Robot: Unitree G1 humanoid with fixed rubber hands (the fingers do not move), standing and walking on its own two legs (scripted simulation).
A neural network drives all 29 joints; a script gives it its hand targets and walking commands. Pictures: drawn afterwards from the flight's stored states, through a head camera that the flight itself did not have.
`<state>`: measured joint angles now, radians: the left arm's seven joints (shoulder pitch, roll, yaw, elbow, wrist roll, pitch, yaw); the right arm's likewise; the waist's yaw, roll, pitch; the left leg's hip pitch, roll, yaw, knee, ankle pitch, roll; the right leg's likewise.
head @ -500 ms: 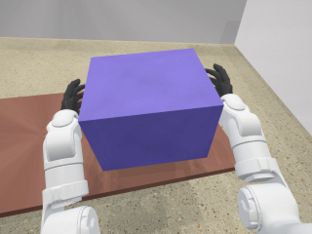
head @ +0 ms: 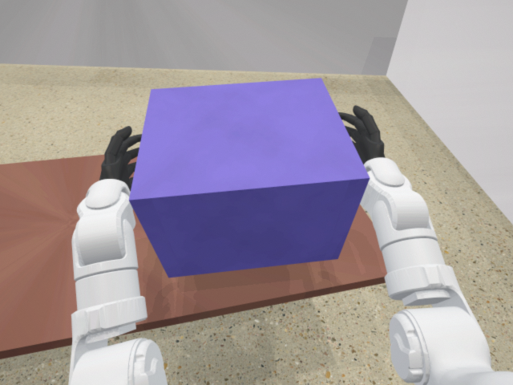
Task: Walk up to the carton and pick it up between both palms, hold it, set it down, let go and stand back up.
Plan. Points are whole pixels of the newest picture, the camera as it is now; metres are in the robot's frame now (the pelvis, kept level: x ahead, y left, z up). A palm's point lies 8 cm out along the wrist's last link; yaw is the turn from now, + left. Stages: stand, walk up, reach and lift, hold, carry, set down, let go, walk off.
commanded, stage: set down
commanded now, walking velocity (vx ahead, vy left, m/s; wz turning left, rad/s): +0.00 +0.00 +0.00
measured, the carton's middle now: (246, 175) +0.39 +0.00 +0.17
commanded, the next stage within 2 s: none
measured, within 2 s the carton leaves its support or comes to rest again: neither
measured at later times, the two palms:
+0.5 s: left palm (136, 194) +0.38 +0.18 +0.15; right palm (360, 181) +0.37 -0.19 +0.16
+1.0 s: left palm (144, 198) +0.40 +0.17 +0.12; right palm (356, 187) +0.39 -0.19 +0.14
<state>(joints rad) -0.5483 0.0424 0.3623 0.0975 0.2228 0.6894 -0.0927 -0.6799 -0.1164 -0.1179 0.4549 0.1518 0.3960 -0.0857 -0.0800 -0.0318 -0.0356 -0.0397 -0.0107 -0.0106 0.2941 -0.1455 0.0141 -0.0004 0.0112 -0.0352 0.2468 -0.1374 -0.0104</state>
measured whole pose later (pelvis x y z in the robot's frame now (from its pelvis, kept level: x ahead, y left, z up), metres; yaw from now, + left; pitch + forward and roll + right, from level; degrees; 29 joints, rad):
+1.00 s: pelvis +0.02 +0.00 +0.00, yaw +0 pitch -3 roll +0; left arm -0.60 0.05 0.31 0.55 0.18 0.26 -0.03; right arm -0.61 -0.06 -0.30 0.73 -0.07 -0.03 0.00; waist -0.04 -0.04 0.00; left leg -0.07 -0.01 0.00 0.28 -0.16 0.02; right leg -0.03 0.00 -0.05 0.24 -0.15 -0.01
